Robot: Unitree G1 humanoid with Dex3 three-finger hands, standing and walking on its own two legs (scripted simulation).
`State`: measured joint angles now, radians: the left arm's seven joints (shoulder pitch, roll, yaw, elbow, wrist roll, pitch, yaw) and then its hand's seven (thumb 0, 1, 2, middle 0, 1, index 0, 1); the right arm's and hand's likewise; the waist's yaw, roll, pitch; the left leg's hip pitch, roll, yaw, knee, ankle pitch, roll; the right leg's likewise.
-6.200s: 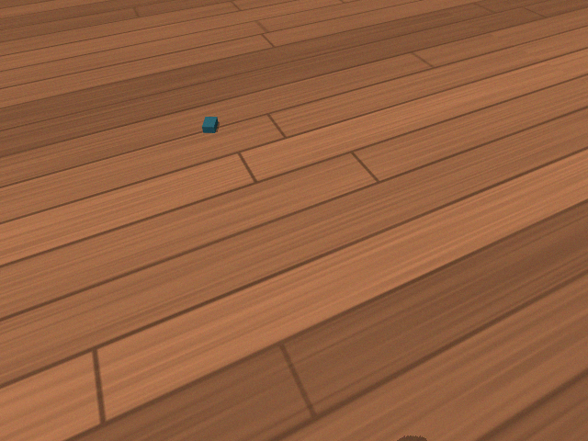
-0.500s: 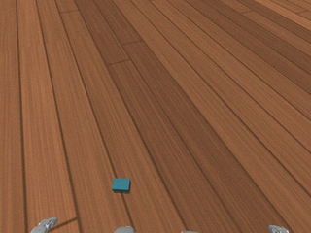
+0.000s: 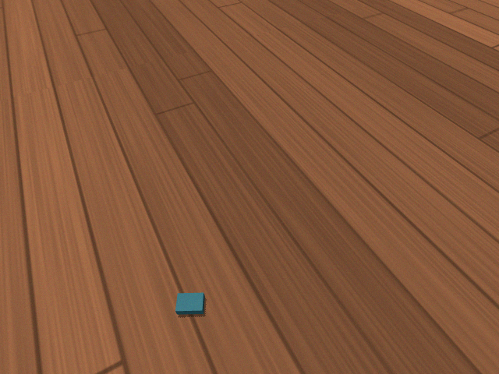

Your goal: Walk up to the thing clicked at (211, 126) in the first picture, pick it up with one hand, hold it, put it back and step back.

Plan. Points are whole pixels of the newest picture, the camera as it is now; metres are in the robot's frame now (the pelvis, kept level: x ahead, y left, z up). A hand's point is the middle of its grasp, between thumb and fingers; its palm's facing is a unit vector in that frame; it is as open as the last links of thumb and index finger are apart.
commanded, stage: walk up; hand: left
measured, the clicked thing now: (190, 303) +0.48 +0.24 -0.74
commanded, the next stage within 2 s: stand in 1.28 s
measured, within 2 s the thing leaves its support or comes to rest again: neither
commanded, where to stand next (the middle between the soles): +0.12 +0.04 m, yaw -2 degrees
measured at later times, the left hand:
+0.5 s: hand out of the picture +0.14 +0.26 -0.13, palm faces -0.06 -0.93 -0.36, open 7.4 cm
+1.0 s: hand out of the picture +0.11 +0.26 -0.13, palm faces -0.09 -0.93 -0.36, open 7.4 cm
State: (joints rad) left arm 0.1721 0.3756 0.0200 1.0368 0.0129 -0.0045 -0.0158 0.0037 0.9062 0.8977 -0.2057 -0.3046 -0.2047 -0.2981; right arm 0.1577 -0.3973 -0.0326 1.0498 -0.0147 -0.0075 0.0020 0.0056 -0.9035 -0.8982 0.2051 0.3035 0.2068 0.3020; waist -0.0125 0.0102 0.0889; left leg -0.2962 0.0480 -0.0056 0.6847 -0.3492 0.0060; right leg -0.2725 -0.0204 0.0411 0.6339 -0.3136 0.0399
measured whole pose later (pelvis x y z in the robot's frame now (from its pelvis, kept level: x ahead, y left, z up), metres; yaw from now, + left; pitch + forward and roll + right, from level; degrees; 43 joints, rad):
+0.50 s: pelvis +0.02 +0.01 +0.02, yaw -2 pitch -2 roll +0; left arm 0.05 0.38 -0.01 1.11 0.00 -0.02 0.00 0.00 0.91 0.90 -0.21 -0.30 -0.20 -0.30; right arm 0.04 -0.36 -0.03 1.13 0.00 0.00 0.02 0.00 -0.90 -0.90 0.20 0.30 0.21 0.30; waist -0.01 -0.02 0.07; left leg -0.17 0.03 0.04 0.46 -0.26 -0.01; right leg -0.17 -0.04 0.07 0.45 -0.24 0.06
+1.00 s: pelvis +0.02 +0.01 +0.02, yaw -2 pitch -2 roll +0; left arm 0.09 0.36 -0.01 1.13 0.02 -0.01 0.00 0.00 0.91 0.90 -0.21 -0.30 -0.20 -0.30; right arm 0.07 -0.35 -0.04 1.14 -0.01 0.01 0.03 0.00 -0.91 -0.90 0.20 0.30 0.20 0.30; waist -0.01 0.00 0.07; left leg -0.12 0.03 0.05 0.38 -0.22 -0.02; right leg -0.14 -0.04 0.09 0.38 -0.20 0.06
